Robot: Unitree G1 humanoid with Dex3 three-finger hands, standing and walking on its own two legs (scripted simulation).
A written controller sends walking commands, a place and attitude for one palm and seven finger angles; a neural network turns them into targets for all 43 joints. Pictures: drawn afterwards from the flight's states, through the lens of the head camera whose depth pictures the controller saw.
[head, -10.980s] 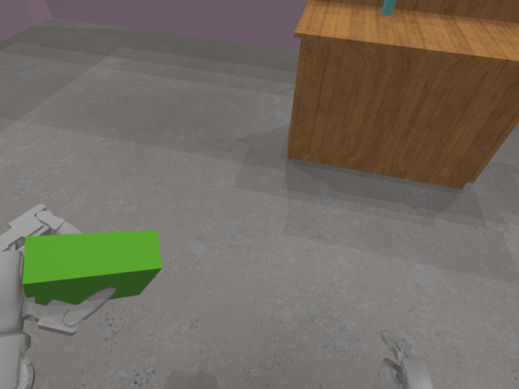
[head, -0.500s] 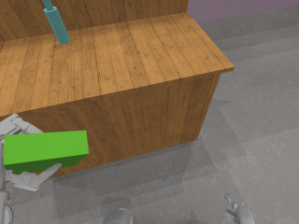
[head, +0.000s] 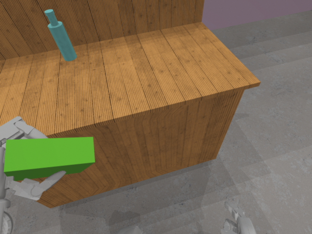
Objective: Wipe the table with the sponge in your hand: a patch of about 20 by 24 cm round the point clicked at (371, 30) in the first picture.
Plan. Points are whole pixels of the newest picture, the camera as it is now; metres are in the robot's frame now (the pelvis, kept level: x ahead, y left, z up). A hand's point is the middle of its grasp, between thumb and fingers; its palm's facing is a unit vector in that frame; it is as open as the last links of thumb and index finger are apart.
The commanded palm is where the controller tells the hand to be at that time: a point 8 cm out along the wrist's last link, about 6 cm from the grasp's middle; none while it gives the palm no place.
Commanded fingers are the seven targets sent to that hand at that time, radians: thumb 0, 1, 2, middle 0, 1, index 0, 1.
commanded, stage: take the last steps up to it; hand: left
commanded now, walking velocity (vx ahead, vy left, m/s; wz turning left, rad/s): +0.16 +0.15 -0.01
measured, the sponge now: (63, 158) +0.23 +0.19 +0.15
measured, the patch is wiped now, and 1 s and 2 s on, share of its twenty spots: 0.00 0.00 0.00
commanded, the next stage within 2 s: come to a stop and stand still in 0.14 s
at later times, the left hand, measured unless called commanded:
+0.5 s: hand (20, 138) +0.25 +0.28 +0.18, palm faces +0.35 -0.82 -0.44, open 9.2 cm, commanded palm +0.20 +0.32 +0.19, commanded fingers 0.00 0.10 1.30 -1.20 -1.60 -1.20 -1.60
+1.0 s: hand (31, 136) +0.27 +0.28 +0.16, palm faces +0.27 -0.89 -0.38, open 9.3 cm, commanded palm +0.21 +0.32 +0.19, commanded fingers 0.00 0.10 1.30 -1.20 -1.60 -1.20 -1.60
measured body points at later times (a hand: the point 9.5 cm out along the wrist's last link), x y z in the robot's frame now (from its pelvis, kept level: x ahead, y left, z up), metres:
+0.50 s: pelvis +0.03 +0.05 +0.01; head +0.07 +0.05 +0.45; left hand +0.23 +0.32 +0.20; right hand +0.21 -0.15 -0.08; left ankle +0.07 +0.18 -0.73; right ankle +0.04 -0.04 -0.72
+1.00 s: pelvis +0.03 +0.05 +0.01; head +0.05 +0.08 +0.46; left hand +0.25 +0.32 +0.18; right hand +0.17 -0.22 -0.05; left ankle +0.07 +0.16 -0.73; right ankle +0.04 -0.03 -0.73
